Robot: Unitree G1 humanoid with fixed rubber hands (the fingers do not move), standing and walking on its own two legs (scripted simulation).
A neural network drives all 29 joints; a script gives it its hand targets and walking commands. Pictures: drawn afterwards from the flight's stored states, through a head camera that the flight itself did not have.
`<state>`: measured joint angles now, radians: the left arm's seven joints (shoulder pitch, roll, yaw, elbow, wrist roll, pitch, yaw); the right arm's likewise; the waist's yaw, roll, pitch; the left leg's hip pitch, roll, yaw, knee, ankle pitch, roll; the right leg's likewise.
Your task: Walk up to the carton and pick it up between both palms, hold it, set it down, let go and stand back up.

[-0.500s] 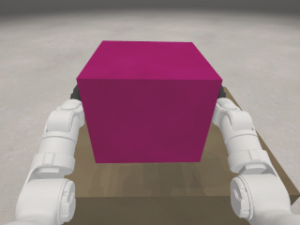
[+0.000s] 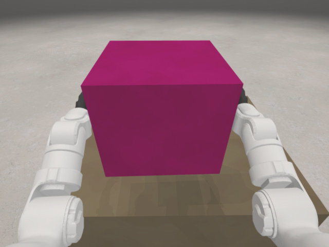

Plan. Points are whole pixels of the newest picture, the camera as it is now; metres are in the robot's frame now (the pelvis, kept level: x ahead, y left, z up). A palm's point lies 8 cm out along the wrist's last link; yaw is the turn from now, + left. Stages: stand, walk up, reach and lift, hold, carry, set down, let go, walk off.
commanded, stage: set down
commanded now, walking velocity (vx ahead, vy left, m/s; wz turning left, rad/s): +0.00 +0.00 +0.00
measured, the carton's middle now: (161, 103) +0.43 +0.02 +0.20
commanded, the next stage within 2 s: none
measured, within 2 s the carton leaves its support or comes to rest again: neither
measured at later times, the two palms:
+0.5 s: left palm (96, 114) +0.41 +0.19 +0.18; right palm (234, 113) +0.43 -0.18 +0.17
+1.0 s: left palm (94, 125) +0.39 +0.20 +0.16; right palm (231, 118) +0.43 -0.17 +0.16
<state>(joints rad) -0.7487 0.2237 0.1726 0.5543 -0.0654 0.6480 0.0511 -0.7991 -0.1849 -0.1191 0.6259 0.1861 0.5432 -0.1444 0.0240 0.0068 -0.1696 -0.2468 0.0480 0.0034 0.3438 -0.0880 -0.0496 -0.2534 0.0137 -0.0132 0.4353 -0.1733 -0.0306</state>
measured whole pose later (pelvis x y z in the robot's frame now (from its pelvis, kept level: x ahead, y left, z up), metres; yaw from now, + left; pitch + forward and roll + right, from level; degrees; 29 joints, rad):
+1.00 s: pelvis +0.03 -0.01 +0.00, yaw +0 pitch -1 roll +1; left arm -0.60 0.09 0.32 0.48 0.09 0.45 0.01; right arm -0.72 -0.16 -0.08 0.76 0.12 0.21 -0.07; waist 0.02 0.01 -0.08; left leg -0.17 0.05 0.00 0.28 -0.10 -0.06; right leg -0.19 0.01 -0.01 0.42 -0.22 -0.03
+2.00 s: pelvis +0.06 -0.01 +0.00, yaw +0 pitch +9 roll +2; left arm -0.56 0.01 0.33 0.49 0.09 0.22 0.08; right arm -0.73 -0.20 -0.12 0.91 0.08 -0.08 0.02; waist 0.04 0.01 -0.04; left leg -0.31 0.05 0.00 0.29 -0.13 -0.07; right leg -0.33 0.01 -0.01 0.42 -0.24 -0.03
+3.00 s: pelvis +0.07 -0.02 -0.01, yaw +1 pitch +26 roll +2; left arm -0.50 -0.04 0.30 0.60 0.09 -0.08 0.16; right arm -0.83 -0.26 -0.13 1.09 0.05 -0.31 0.12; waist 0.09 0.01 -0.17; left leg -0.67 0.06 0.00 0.33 -0.07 -0.07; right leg -0.66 0.02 -0.01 0.39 -0.18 -0.05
